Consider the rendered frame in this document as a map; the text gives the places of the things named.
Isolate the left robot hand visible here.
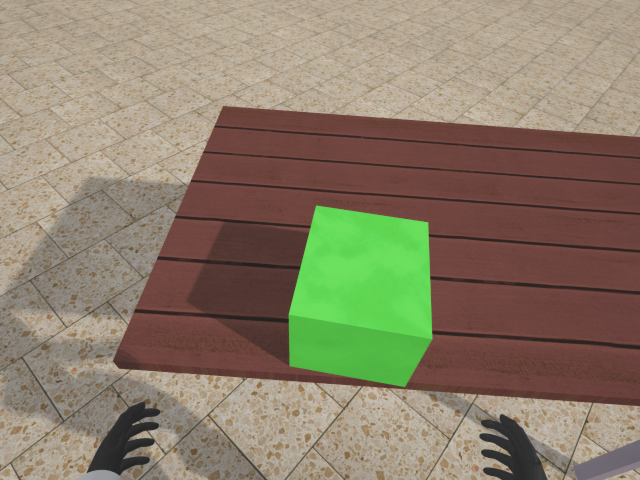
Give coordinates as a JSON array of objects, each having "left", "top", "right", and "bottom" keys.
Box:
[{"left": 87, "top": 402, "right": 160, "bottom": 476}]

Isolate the table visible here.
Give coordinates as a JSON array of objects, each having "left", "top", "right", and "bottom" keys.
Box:
[{"left": 113, "top": 106, "right": 640, "bottom": 480}]

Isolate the carton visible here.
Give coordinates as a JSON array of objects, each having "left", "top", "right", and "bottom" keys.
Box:
[{"left": 289, "top": 206, "right": 432, "bottom": 387}]

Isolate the right robot hand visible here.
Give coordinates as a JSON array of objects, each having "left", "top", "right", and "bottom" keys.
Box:
[{"left": 479, "top": 414, "right": 548, "bottom": 480}]

